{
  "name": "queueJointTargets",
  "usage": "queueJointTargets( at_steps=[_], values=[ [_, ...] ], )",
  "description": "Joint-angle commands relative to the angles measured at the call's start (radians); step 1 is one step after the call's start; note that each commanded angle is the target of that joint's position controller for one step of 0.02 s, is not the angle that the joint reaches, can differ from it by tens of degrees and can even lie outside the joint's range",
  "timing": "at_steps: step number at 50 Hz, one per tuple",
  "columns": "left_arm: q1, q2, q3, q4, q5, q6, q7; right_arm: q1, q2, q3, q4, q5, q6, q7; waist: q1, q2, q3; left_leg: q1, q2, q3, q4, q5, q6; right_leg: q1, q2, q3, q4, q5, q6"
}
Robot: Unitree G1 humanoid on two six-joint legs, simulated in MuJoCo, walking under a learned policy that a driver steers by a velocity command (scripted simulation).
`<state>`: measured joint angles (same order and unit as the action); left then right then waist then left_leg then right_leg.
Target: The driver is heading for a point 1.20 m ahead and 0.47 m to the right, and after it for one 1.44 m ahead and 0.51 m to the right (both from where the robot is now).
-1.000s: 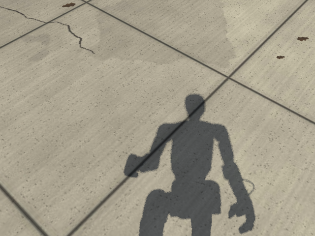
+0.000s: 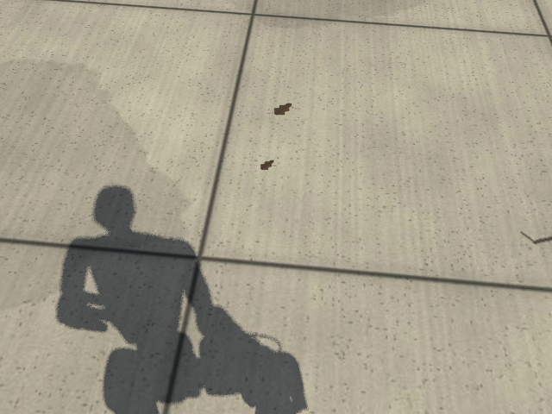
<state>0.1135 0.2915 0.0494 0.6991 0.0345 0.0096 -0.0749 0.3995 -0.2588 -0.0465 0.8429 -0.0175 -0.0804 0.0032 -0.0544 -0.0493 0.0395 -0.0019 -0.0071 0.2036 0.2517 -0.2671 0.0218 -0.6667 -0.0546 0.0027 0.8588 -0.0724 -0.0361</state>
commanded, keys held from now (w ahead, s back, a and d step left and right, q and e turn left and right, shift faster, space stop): w+e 0.96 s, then w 0.04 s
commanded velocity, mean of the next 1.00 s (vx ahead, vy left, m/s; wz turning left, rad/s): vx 0.50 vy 0.00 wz -0.60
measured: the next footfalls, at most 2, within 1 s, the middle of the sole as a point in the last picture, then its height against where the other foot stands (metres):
right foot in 0.16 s outside the picture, level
left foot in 0.70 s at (282, 363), level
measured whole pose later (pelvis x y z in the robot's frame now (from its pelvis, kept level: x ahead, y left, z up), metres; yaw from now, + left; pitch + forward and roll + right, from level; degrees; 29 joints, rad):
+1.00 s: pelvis +0.54 -0.12 +0.00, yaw -36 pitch +1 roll +1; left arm 0.16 0.31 0.06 0.73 0.04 0.01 -0.06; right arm 0.38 -0.27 -0.05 0.82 -0.02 -0.08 0.00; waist -0.04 -0.05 0.04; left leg -0.07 -0.01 0.17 0.29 -0.23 0.03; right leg -0.65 -0.03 0.04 1.00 -0.16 -0.04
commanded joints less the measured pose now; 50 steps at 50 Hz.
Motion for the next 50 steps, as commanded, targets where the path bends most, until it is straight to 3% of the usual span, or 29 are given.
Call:
queueJointTargets(
  at_steps=[1,3,5,6,7,8,9,10,11,12,13,14,16,19,23,29,31,33,34,35,36,37,38,39,40,42,44,50],
  values=[
    [-0.125,0.018,-0.008,-0.102,0.002,-0.015,-0.014,-0.014,-0.144,-0.031,-0.047,0.001,-0.012,-0.007,0.003,0.136,0.045,-0.028,0.257,-0.056,-0.085,0.418,0.099,0.038,0.001,-0.066,-0.137,0.027,-0.022],
    [-0.148,0.026,-0.007,-0.114,0.008,-0.014,-0.013,0.012,-0.159,-0.035,-0.03,0.0,-0.001,-0.013,0.0,0.135,0.048,0.034,0.274,-0.028,-0.042,0.516,0.088,0.062,0.02,-0.098,-0.196,-0.038,-0.05],
    [-0.115,0.039,0.001,-0.11,0.015,-0.013,-0.002,0.021,-0.187,-0.039,-0.017,-0.002,0.013,-0.02,0.024,0.153,0.012,0.083,0.282,0.013,0.087,0.824,0.075,0.151,0.08,-0.139,-0.233,-0.149,-0.089],
    [-0.049,0.053,0.01,-0.093,0.017,-0.017,0.005,0.023,-0.204,-0.041,-0.013,-0.002,0.022,-0.022,0.056,0.158,-0.035,0.097,0.283,0.027,0.212,0.961,0.072,0.233,0.12,-0.149,-0.251,-0.198,-0.114],
    [0.082,0.073,0.023,-0.054,0.021,-0.026,0.015,0.015,-0.213,-0.041,-0.016,0.002,0.031,-0.024,0.116,0.141,-0.112,0.052,0.275,0.045,0.403,0.967,0.063,0.395,0.159,-0.145,-0.308,-0.192,-0.144],
    [0.263,0.126,0.049,0.003,0.03,-0.031,0.032,0.002,-0.203,-0.037,-0.038,-0.002,0.033,-0.023,0.196,0.071,-0.218,-0.123,0.252,0.055,0.675,0.746,0.033,0.659,0.107,-0.034,-0.36,-0.211,-0.186],
    [0.267,0.246,0.078,-0.005,0.019,-0.027,0.048,0.04,-0.076,-0.008,-0.112,0.002,0.028,-0.002,0.134,-0.175,-0.316,-0.553,0.109,0.044,1.017,-0.107,-0.026,0.977,-0.21,0.46,-0.407,-0.307,-0.298],
    [0.301,0.268,0.087,-0.032,-0.015,-0.018,0.054,-0.063,-0.147,-0.023,-0.151,-0.007,0.024,0.001,0.184,-0.111,-0.384,-0.711,0.0,-0.162,1.186,-0.281,-0.045,1.019,-0.298,0.793,-0.547,-0.206,-0.369],
    [0.277,0.241,0.082,-0.005,-0.02,-0.014,0.064,-0.145,-0.151,-0.022,-0.175,-0.002,0.016,0.005,0.173,-0.024,-0.241,-0.793,0.066,-0.227,1.167,-0.174,-0.033,0.947,-0.262,0.6,-0.55,-0.077,-0.343],
    [0.239,0.187,0.068,0.008,-0.027,-0.019,0.071,-0.14,-0.129,-0.011,-0.167,0.003,0.004,0.004,0.13,0.019,-0.132,-0.754,0.102,-0.221,1.07,-0.098,-0.028,0.798,-0.227,0.483,-0.556,0.053,-0.313],
    [0.196,0.15,0.057,0.009,-0.025,-0.026,0.074,-0.126,-0.126,-0.011,-0.153,-0.003,0.007,0.002,0.082,0.051,-0.075,-0.686,0.128,-0.225,0.983,-0.08,-0.03,0.682,-0.167,0.398,-0.57,0.15,-0.271],
    [0.162,0.124,0.047,0.007,-0.031,-0.033,0.076,-0.101,-0.125,-0.011,-0.148,-0.021,0.023,0.002,0.043,0.042,-0.06,-0.618,0.137,-0.231,0.938,-0.081,-0.041,0.599,-0.124,0.343,-0.585,0.213,-0.255],
    [0.156,0.112,0.041,0.007,-0.035,-0.052,0.069,-0.073,-0.117,-0.011,-0.138,-0.035,0.055,0.009,0.019,0.033,-0.078,-0.559,0.132,-0.22,0.886,-0.079,-0.059,0.537,-0.088,0.301,-0.606,0.275,-0.256],
    [0.206,0.14,0.05,0.029,-0.031,-0.063,0.065,-0.149,-0.093,-0.006,-0.161,-0.031,0.069,0.016,0.035,0.031,-0.043,-0.603,0.125,-0.204,0.779,0.019,-0.078,0.494,-0.056,0.289,-0.649,0.188,-0.249],
    [0.29,0.139,0.051,0.056,-0.033,-0.064,0.065,-0.314,-0.092,-0.004,-0.208,-0.027,0.067,0.017,0.095,0.006,0.0,-0.688,0.109,-0.213,0.599,0.174,-0.085,0.551,-0.042,0.317,-0.657,0.136,-0.22],
    [0.382,0.156,0.056,0.082,-0.022,-0.063,0.081,-0.474,-0.094,0.007,-0.268,-0.013,0.045,0.025,0.153,-0.011,0.008,-0.669,0.042,-0.216,0.403,0.217,-0.061,0.67,-0.059,0.369,-0.562,0.298,-0.197],
    [0.355,0.17,0.059,0.077,-0.02,-0.061,0.089,-0.44,-0.111,0.004,-0.267,-0.011,0.037,0.021,0.124,-0.026,0.004,-0.561,0.023,-0.227,0.333,0.18,-0.04,0.66,-0.068,0.396,-0.525,0.334,-0.167],
    [0.293,0.187,0.061,0.066,-0.019,-0.065,0.086,-0.282,-0.146,-0.012,-0.22,-0.008,0.029,0.005,0.045,-0.029,-0.049,-0.297,-0.027,-0.208,0.275,0.103,-0.007,0.584,-0.037,0.389,-0.402,0.479,-0.121],
    [0.274,0.18,0.058,0.067,-0.028,-0.072,0.076,-0.147,-0.175,-0.025,-0.186,-0.014,0.016,-0.008,-0.029,0.022,-0.121,-0.096,0.002,-0.225,0.214,0.127,0.021,0.524,0.025,0.339,-0.218,0.475,-0.095],
    [0.28,0.109,0.037,0.04,-0.038,-0.082,0.068,0.016,-0.246,-0.042,-0.177,-0.035,0.009,-0.027,-0.085,0.122,-0.271,0.14,0.221,-0.443,0.178,-0.092,0.069,0.401,0.088,0.266,0.059,0.215,-0.071],
    [0.4,0.032,0.022,0.015,-0.057,-0.076,0.071,0.005,-0.326,-0.058,-0.183,-0.046,0.02,-0.03,-0.005,0.357,-0.366,0.328,0.474,-0.909,0.061,-0.156,0.183,0.111,0.243,0.153,0.31,-0.493,-0.037],
    [0.374,0.119,0.029,0.045,-0.016,-0.061,0.081,-0.057,-0.247,-0.052,-0.186,-0.026,0.031,-0.024,0.017,0.22,-0.262,0.207,0.449,-0.968,0.03,-0.289,0.191,0.019,0.14,0.144,0.399,-0.432,-0.046],
    [0.301,0.13,0.035,0.049,-0.008,-0.055,0.073,-0.12,-0.16,-0.031,-0.194,-0.017,0.032,-0.02,0.024,0.117,-0.128,0.062,0.401,-0.8,0.009,-0.267,0.17,0.03,0.1,0.131,0.387,-0.335,-0.044],
    [0.259,0.115,0.032,0.046,-0.009,-0.051,0.063,-0.155,-0.117,-0.019,-0.186,-0.017,0.03,-0.015,0.036,0.081,-0.062,-0.03,0.346,-0.651,-0.01,-0.133,0.149,0.053,0.069,0.113,0.348,-0.281,-0.037],
    [0.244,0.102,0.031,0.045,-0.003,-0.042,0.053,-0.152,-0.106,-0.014,-0.173,-0.016,0.024,-0.016,0.044,0.119,-0.036,-0.079,0.306,-0.539,-0.025,-0.016,0.13,0.075,0.045,0.102,0.318,-0.263,-0.03],
    [0.244,0.082,0.027,0.046,0.003,-0.02,0.036,-0.126,-0.103,-0.014,-0.144,-0.007,0.006,-0.011,0.058,0.163,-0.026,-0.129,0.27,-0.411,-0.046,0.152,0.118,0.106,0.033,0.081,0.302,-0.244,-0.02],
    [0.199,0.067,0.022,0.024,0.002,-0.011,0.025,-0.103,-0.11,-0.018,-0.124,0.002,-0.012,-0.002,0.062,0.157,-0.023,-0.115,0.276,-0.338,-0.064,0.266,0.129,0.062,0.023,0.075,0.291,-0.205,-0.016],
    [-0.008,0.022,-0.003,-0.047,0.0,-0.018,0.002,-0.046,-0.111,-0.02,-0.072,-0.001,-0.016,0.004,0.032,0.139,0.016,-0.095,0.237,-0.138,-0.093,0.392,0.121,0.004,0.01,0.025,0.039,-0.001,0.002]
  ],
)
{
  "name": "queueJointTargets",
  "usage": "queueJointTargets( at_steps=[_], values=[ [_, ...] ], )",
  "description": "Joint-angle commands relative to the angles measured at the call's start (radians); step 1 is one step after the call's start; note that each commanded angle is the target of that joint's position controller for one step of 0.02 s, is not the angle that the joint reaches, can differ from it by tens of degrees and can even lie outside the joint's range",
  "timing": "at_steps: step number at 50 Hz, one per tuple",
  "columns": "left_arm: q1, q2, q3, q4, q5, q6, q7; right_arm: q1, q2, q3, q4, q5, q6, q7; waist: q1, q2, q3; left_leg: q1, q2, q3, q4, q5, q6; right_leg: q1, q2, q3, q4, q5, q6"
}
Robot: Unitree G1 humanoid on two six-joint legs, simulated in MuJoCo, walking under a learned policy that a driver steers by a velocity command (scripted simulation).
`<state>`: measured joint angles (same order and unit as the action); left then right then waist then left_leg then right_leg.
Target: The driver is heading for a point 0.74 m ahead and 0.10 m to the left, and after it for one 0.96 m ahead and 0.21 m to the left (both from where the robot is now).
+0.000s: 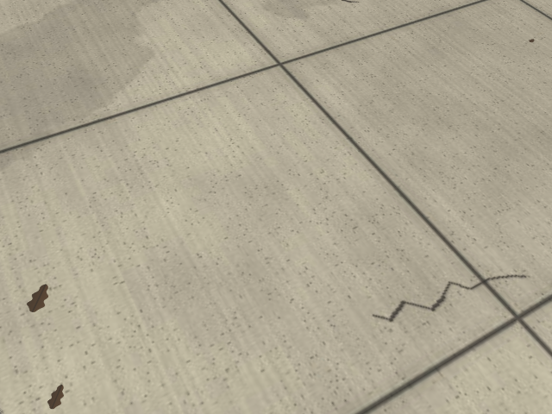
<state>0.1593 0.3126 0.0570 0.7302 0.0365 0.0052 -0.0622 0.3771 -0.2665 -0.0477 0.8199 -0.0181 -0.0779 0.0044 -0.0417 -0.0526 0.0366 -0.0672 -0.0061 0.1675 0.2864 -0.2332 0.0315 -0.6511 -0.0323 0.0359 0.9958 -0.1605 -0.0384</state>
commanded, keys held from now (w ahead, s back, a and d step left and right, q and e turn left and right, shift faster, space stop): w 0.54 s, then w+q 0.46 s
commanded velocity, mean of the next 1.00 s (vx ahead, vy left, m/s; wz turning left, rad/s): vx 0.50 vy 0.00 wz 0.03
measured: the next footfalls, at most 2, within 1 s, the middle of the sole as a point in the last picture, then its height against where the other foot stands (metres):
right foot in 0.20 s outside the picture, level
left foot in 0.74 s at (254, 373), level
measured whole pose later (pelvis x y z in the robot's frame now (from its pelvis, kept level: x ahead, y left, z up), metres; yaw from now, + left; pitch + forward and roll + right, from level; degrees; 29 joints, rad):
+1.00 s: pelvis +0.55 -0.02 +0.00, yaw +7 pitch +0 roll +0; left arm 0.14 0.25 0.02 0.82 0.05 -0.05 -0.01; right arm 0.36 -0.26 -0.07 0.90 0.00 -0.04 0.01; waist -0.03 -0.02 0.05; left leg -0.16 -0.14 -0.04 0.34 -0.17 0.13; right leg -0.59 -0.09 0.05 0.98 -0.24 0.02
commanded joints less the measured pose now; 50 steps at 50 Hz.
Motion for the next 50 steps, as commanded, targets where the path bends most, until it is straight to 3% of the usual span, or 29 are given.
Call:
queueJointTargets(
  at_steps=[1,6,8,9,10,11,12,13,14,15,16,17,19,25,32,35,36,37,38,39,40,42,44,46,50],
  values=[
    [-0.087,-0.01,-0.018,-0.087,-0.002,-0.018,-0.014,-0.015,-0.107,-0.019,-0.041,0.0,-0.019,0.004,0.012,0.144,0.025,-0.038,0.227,-0.076,-0.129,0.362,0.106,0.022,-0.007,-0.027,-0.175,0.117,0.0],
    [-0.178,0.0,-0.026,-0.107,0.011,-0.023,-0.009,0.068,-0.149,-0.024,0.022,0.003,-0.002,-0.001,-0.005,0.144,0.049,0.056,0.275,-0.045,-0.093,0.497,0.099,0.13,0.026,-0.104,-0.384,0.028,-0.051],
    [-0.111,0.018,-0.018,-0.083,0.019,-0.033,0.004,0.08,-0.172,-0.025,0.044,0.003,0.012,-0.006,0.035,0.156,-0.003,0.111,0.28,-0.02,0.061,0.794,0.09,0.249,0.08,-0.132,-0.438,-0.061,-0.088],
    [0.015,0.029,-0.009,-0.04,0.025,-0.044,0.011,0.077,-0.172,-0.021,0.051,0.007,0.019,-0.008,0.097,0.137,-0.075,0.089,0.26,0.015,0.224,0.852,0.075,0.413,0.112,-0.141,-0.511,-0.032,-0.112],
    [0.172,0.071,0.009,0.015,0.036,-0.053,0.024,0.077,-0.151,-0.011,0.039,0.01,0.02,-0.009,0.159,0.104,-0.178,-0.047,0.23,0.028,0.434,0.693,0.056,0.661,0.061,-0.068,-0.521,-0.031,-0.141],
    [0.291,0.179,0.036,0.026,0.047,-0.053,0.043,0.102,-0.054,0.015,-0.025,0.029,0.014,0.004,0.178,-0.098,-0.339,-0.381,0.131,0.046,0.792,0.181,0.011,0.992,-0.256,0.353,-0.545,-0.125,-0.237],
    [0.305,0.218,0.049,0.031,0.0,-0.041,0.053,0.094,-0.104,-0.005,-0.036,0.02,0.02,0.004,0.166,-0.14,-0.405,-0.545,-0.001,-0.074,1.017,-0.311,-0.003,1.019,-0.396,0.677,-0.675,0.035,-0.317],
    [0.245,0.185,0.044,0.041,-0.021,-0.04,0.06,-0.003,-0.142,-0.018,-0.048,0.009,0.025,0.001,0.15,-0.029,-0.259,-0.626,0.059,-0.172,1.036,-0.234,0.009,0.931,-0.329,0.486,-0.659,0.136,-0.287],
    [0.192,0.125,0.028,0.051,-0.022,-0.049,0.063,-0.035,-0.107,-0.006,-0.054,0.017,0.016,0.006,0.115,-0.017,-0.141,-0.616,0.088,-0.18,0.974,-0.167,0.015,0.788,-0.28,0.354,-0.681,0.216,-0.257],
    [0.148,0.079,0.015,0.056,-0.019,-0.056,0.061,-0.025,-0.094,-0.006,-0.039,0.014,0.017,0.009,0.071,0.011,-0.079,-0.565,0.116,-0.18,0.89,-0.13,0.014,0.679,-0.226,0.267,-0.718,0.246,-0.209],
    [0.119,0.051,0.005,0.063,-0.024,-0.063,0.061,0.0,-0.088,-0.006,-0.024,-0.003,0.03,0.012,0.035,-0.004,-0.046,-0.506,0.127,-0.179,0.84,-0.112,0.004,0.594,-0.187,0.209,-0.748,0.268,-0.182],
    [0.103,0.034,-0.001,0.065,-0.023,-0.07,0.06,0.034,-0.075,-0.004,-0.004,-0.013,0.044,0.018,0.015,-0.014,-0.049,-0.454,0.126,-0.177,0.818,-0.093,-0.004,0.547,-0.166,0.171,-0.777,0.26,-0.172],
    [0.127,0.042,0.002,0.087,-0.029,-0.085,0.058,0.022,-0.061,-0.007,-0.003,-0.018,0.057,0.029,0.005,-0.013,-0.044,-0.453,0.119,-0.16,0.792,-0.051,-0.017,0.523,-0.149,0.143,-0.823,0.264,-0.187],
    [0.214,0.053,0.005,0.15,-0.031,-0.094,0.054,-0.212,-0.049,-0.003,-0.067,-0.013,0.057,0.033,0.052,0.002,0.044,-0.592,0.135,-0.143,0.557,0.159,-0.045,0.564,-0.131,0.083,-0.894,0.232,-0.188],
    [0.292,0.067,0.003,0.219,-0.01,-0.096,0.071,-0.361,-0.051,0.006,-0.116,-0.005,0.046,0.036,0.09,0.004,0.079,-0.562,0.069,-0.114,0.34,0.184,0.03,0.728,-0.183,-0.013,-0.862,0.385,-0.148],
    [0.258,0.09,0.005,0.228,-0.003,-0.094,0.084,-0.276,-0.065,-0.005,-0.095,-0.01,0.039,0.028,0.04,-0.013,0.023,-0.41,-0.01,-0.064,0.298,0.065,0.091,0.783,-0.189,-0.081,-0.681,0.779,-0.111],
    [0.251,0.101,0.008,0.23,0.001,-0.088,0.085,-0.172,-0.08,-0.015,-0.061,-0.014,0.034,0.022,-0.005,-0.011,-0.04,-0.296,-0.05,-0.046,0.269,0.039,0.113,0.786,-0.176,-0.107,-0.522,0.89,-0.097],
    [0.243,0.103,0.006,0.224,-0.002,-0.083,0.087,-0.014,-0.105,-0.03,-0.009,-0.024,0.026,0.017,-0.072,0.009,-0.126,-0.089,-0.056,-0.069,0.214,0.069,0.144,0.698,-0.145,-0.145,-0.302,0.824,-0.074],
    [0.258,0.06,-0.01,0.18,-0.019,-0.089,0.086,0.13,-0.209,-0.061,0.017,-0.04,0.024,0.005,-0.107,0.127,-0.239,0.196,0.159,-0.377,0.195,0.007,0.231,0.422,-0.079,-0.185,0.031,0.496,-0.04],
    [0.299,0.028,-0.009,0.162,-0.031,-0.099,0.069,0.122,-0.265,-0.079,0.023,-0.011,0.035,0.008,-0.049,0.347,-0.329,0.383,0.365,-0.909,0.029,0.06,0.371,0.096,0.144,-0.117,0.358,-0.306,-0.001],
    [0.225,0.076,-0.001,0.148,-0.005,-0.104,0.066,0.027,-0.238,-0.075,0.008,0.018,0.04,0.017,-0.029,0.186,-0.243,0.32,0.336,-0.851,0.009,0.043,0.355,-0.011,0.064,0.033,0.412,-0.275,-0.017],
    [0.128,0.054,-0.008,0.117,-0.014,-0.12,0.059,-0.064,-0.137,-0.051,-0.002,0.011,0.042,0.014,0.01,0.038,-0.048,0.059,0.27,-0.625,-0.028,0.167,0.297,0.002,-0.021,0.024,0.287,-0.15,-0.014],
    [0.128,0.033,-0.013,0.106,0.008,-0.089,0.058,-0.084,-0.106,-0.039,0.01,0.014,0.034,0.007,0.059,0.051,-0.022,-0.07,0.194,-0.513,-0.055,0.28,0.255,0.096,-0.05,0.024,0.176,-0.142,0.015],
    [0.127,0.015,-0.017,0.095,0.016,-0.062,0.055,-0.058,-0.124,-0.044,0.018,0.02,0.018,0.007,0.068,0.074,-0.034,-0.108,0.164,-0.468,-0.069,0.338,0.259,0.118,-0.046,0.002,0.11,-0.141,0.043],
    [-0.035,0.009,-0.021,0.03,0.011,-0.049,0.049,0.0,-0.148,-0.053,0.027,0.02,0.019,0.004,0.031,0.09,0.014,-0.132,0.122,-0.449,-0.109,0.272,0.238,0.043,-0.05,-0.026,-0.098,0.001,0.091]
  ],
)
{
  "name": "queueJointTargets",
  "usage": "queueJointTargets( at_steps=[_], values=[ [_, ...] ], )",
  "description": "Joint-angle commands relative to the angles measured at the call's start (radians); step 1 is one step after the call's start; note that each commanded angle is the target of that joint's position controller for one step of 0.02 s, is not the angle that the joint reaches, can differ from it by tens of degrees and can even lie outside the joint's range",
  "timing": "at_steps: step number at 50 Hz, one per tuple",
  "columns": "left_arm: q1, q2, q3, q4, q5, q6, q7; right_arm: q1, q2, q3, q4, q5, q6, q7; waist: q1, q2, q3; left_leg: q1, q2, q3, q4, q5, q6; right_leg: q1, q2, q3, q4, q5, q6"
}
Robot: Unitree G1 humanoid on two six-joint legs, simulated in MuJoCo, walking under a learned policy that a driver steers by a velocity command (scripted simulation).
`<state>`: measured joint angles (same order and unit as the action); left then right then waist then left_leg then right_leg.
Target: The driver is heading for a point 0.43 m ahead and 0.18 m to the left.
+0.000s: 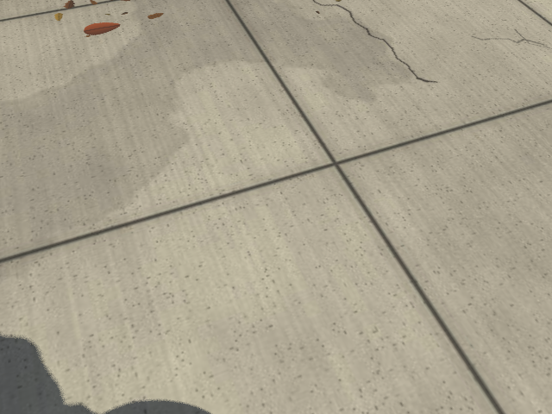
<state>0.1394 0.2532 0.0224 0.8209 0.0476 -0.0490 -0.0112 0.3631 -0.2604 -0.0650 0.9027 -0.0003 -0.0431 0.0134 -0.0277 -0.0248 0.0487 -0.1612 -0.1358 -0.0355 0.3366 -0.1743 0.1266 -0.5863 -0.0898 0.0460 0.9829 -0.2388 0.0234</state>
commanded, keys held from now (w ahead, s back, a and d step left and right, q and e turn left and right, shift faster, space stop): w+q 0.58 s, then no key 0.42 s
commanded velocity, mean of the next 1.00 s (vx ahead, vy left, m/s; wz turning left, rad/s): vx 0.39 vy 0.00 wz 0.44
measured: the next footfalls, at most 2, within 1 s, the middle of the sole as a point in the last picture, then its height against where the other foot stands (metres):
right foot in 0.26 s outside the picture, level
left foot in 0.76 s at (206, 408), level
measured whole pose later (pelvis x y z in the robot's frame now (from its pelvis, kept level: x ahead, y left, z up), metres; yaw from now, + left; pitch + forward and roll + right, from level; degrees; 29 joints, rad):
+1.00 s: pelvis +0.42 +0.06 +0.00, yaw +26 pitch +0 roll -1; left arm 0.22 0.23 0.03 0.88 0.02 0.02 0.01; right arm 0.19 -0.19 0.00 0.84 -0.02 -0.03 -0.01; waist 0.01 -0.02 0.08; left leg -0.29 -0.06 0.05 0.39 -0.10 0.10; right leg -0.42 -0.05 0.01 0.90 -0.40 0.01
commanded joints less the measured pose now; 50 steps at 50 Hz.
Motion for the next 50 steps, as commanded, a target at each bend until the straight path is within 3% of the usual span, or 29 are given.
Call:
queueJointTargets(
  at_steps=[1,5,8,10,12,13,14,15,16,17,18,20,23,29,32,35,36,37,38,39,40,41,42,43,45,47,50],
  values=[
    [-0.057,0.066,0.011,-0.074,-0.003,0.005,-0.004,0.029,-0.152,-0.036,-0.055,0.003,-0.014,-0.005,0.001,0.068,0.005,-0.028,0.242,-0.244,-0.155,0.211,0.128,-0.027,0.011,-0.037,-0.142,0.126,0.035],
    [-0.175,0.065,0.004,-0.119,-0.014,-0.003,-0.01,0.092,-0.157,-0.041,-0.049,-0.003,-0.008,-0.009,-0.052,0.086,-0.01,0.057,0.234,-0.263,-0.101,0.282,0.096,-0.027,0.042,-0.036,-0.291,0.224,0.036],
    [-0.226,0.078,0.001,-0.151,-0.021,-0.012,-0.009,0.111,-0.166,-0.044,-0.054,-0.015,-0.004,-0.016,-0.066,0.098,-0.015,0.11,0.251,-0.302,-0.039,0.363,0.085,0.001,0.069,-0.03,-0.365,0.192,0.022],
    [-0.176,0.102,0.008,-0.149,-0.024,-0.022,-0.006,0.07,-0.181,-0.049,-0.072,-0.02,-0.004,-0.024,-0.027,0.11,-0.022,0.095,0.261,-0.337,0.008,0.386,0.057,0.112,0.084,-0.014,-0.438,0.134,0.0],
    [0.003,0.14,0.025,-0.1,-0.023,-0.037,0.008,0.014,-0.198,-0.053,-0.09,-0.016,-0.01,-0.02,0.063,0.089,-0.089,0.03,0.217,-0.331,0.169,0.465,0.018,0.377,0.119,-0.026,-0.53,0.089,-0.036],
    [0.134,0.195,0.043,-0.079,-0.007,-0.051,0.023,0.012,-0.164,-0.043,-0.1,-0.005,-0.02,-0.01,0.122,0.009,-0.186,-0.051,0.15,-0.271,0.382,0.38,-0.01,0.582,0.009,0.076,-0.574,0.031,-0.078],
    [0.258,0.274,0.06,-0.085,0.014,-0.048,0.04,0.05,-0.07,-0.019,-0.134,0.019,-0.027,-0.009,0.143,-0.135,-0.332,-0.243,0.058,-0.146,0.662,-0.024,-0.04,0.829,-0.262,0.379,-0.617,-0.163,-0.139],
    [0.218,0.308,0.076,-0.073,0.001,-0.027,0.038,0.116,-0.086,-0.019,-0.16,0.012,-0.018,-0.009,0.072,-0.307,-0.359,-0.45,-0.001,-0.067,0.818,-0.396,-0.044,0.858,-0.372,0.751,-0.73,-0.231,-0.234],
    [0.141,0.198,0.057,-0.096,-0.005,-0.018,0.032,0.091,-0.143,-0.026,-0.117,-0.013,0.002,-0.017,0.053,-0.095,-0.203,-0.504,0.096,-0.084,0.891,-0.312,-0.04,0.727,-0.332,0.632,-0.722,-0.316,-0.225],
    [0.093,0.124,0.039,-0.103,-0.014,-0.018,0.027,0.024,-0.137,-0.025,-0.119,-0.02,0.005,-0.005,0.056,-0.006,-0.104,-0.487,0.124,-0.072,0.866,-0.228,-0.047,0.607,-0.268,0.469,-0.74,-0.236,-0.204],
    [0.071,0.097,0.03,-0.098,-0.011,-0.021,0.025,0.003,-0.115,-0.023,-0.126,-0.021,0.009,0.004,0.037,-0.019,-0.059,-0.459,0.152,-0.06,0.828,-0.186,-0.056,0.531,-0.222,0.343,-0.767,-0.102,-0.179],
    [0.098,0.094,0.029,-0.071,-0.017,-0.037,0.026,-0.011,-0.101,-0.02,-0.132,-0.04,0.031,0.022,0.023,-0.081,-0.033,-0.431,0.178,-0.04,0.804,-0.152,-0.075,0.472,-0.167,0.188,-0.789,0.075,-0.16],
    [0.138,0.109,0.038,-0.047,-0.03,-0.06,0.017,-0.076,-0.088,-0.015,-0.168,-0.036,0.046,0.038,0.019,-0.07,-0.041,-0.484,0.191,-0.03,0.795,-0.083,-0.091,0.49,-0.175,0.087,-0.817,0.226,-0.18],
    [0.182,0.116,0.046,-0.011,-0.028,-0.058,0.011,-0.266,-0.058,0.007,-0.236,-0.031,0.044,0.06,0.047,-0.061,0.006,-0.519,0.205,0.031,0.547,0.118,-0.107,0.511,-0.137,-0.115,-0.841,0.328,-0.166],
    [0.214,0.128,0.046,0.014,-0.033,-0.052,0.014,-0.338,-0.03,0.024,-0.259,-0.038,0.033,0.063,0.061,-0.058,0.029,-0.392,0.168,0.101,0.347,0.137,-0.087,0.497,-0.128,-0.187,-0.78,0.568,-0.146],
    [0.248,0.159,0.051,0.044,-0.037,-0.035,0.022,-0.297,-0.048,0.02,-0.244,-0.05,0.021,0.049,0.048,-0.093,-0.017,-0.287,0.108,0.128,0.254,0.065,-0.048,0.583,-0.139,-0.199,-0.635,0.84,-0.125],
    [0.247,0.171,0.054,0.05,-0.04,-0.027,0.027,-0.228,-0.064,0.014,-0.221,-0.056,0.013,0.043,0.02,-0.097,-0.054,-0.211,0.082,0.123,0.207,0.056,-0.028,0.599,-0.134,-0.201,-0.534,0.888,-0.116],
    [0.24,0.172,0.053,0.051,-0.047,-0.02,0.03,-0.108,-0.081,0.005,-0.176,-0.067,-0.001,0.034,-0.037,-0.059,-0.117,-0.056,0.064,0.115,0.107,0.156,-0.007,0.566,-0.107,-0.227,-0.369,0.822,-0.095],
    [0.261,0.15,0.044,0.034,-0.05,-0.02,0.03,-0.007,-0.143,-0.01,-0.146,-0.082,-0.013,0.021,-0.07,0.019,-0.208,0.169,0.182,0.012,0.109,0.45,0.021,0.413,-0.064,-0.241,-0.156,0.534,-0.066],
    [0.363,0.014,0.013,-0.001,-0.05,-0.017,0.02,0.016,-0.226,-0.024,-0.151,-0.073,-0.014,0.007,-0.007,0.256,-0.378,0.516,0.531,-0.318,0.279,1.149,0.158,0.107,0.059,-0.226,0.188,-0.429,-0.031],
    [0.377,0.086,0.024,0.031,-0.063,0.008,0.03,0.08,-0.218,-0.03,-0.156,-0.003,-0.004,-0.007,-0.07,0.175,-0.553,0.537,0.59,-0.421,0.233,1.226,0.257,0.092,0.097,-0.05,0.321,-0.439,-0.029],
    [0.299,0.096,0.029,0.027,-0.063,0.017,0.029,0.001,-0.171,-0.018,-0.155,0.007,0.005,-0.018,-0.045,0.11,-0.427,0.399,0.523,-0.318,0.154,1.057,0.228,0.074,0.058,-0.009,0.309,-0.345,-0.026],
    [0.231,0.076,0.021,0.015,-0.054,0.017,0.026,-0.093,-0.105,0.006,-0.156,0.006,0.007,-0.023,-0.016,0.105,-0.263,0.245,0.466,-0.246,0.09,0.914,0.187,0.058,0.03,-0.016,0.231,-0.287,-0.024],
    [0.206,0.073,0.021,0.022,-0.039,0.024,0.026,-0.14,-0.062,0.021,-0.149,0.002,0.008,-0.027,0.015,0.081,-0.167,0.131,0.417,-0.2,0.044,0.829,0.145,0.086,0.012,-0.016,0.163,-0.247,-0.02],
    [0.27,0.062,0.022,0.059,-0.018,0.057,0.023,-0.182,-0.044,0.033,-0.142,-0.005,0.008,-0.03,0.065,0.09,-0.138,-0.034,0.362,-0.113,-0.012,0.764,0.103,0.241,0.023,-0.034,0.078,-0.185,-0.011],
    [0.293,0.035,0.019,0.077,-0.025,0.072,0.022,-0.185,-0.061,0.031,-0.126,-0.017,-0.003,-0.025,0.085,0.09,-0.157,-0.083,0.344,-0.079,-0.032,0.717,0.103,0.305,0.042,-0.043,0.008,-0.162,-0.01],
    [0.234,0.023,0.016,0.082,-0.023,0.087,0.03,-0.187,-0.06,0.033,-0.099,-0.023,-0.004,-0.02,0.072,0.12,-0.132,-0.125,0.32,-0.075,-0.073,0.415,0.085,0.332,0.045,-0.047,-0.159,-0.125,-0.013]
  ],
)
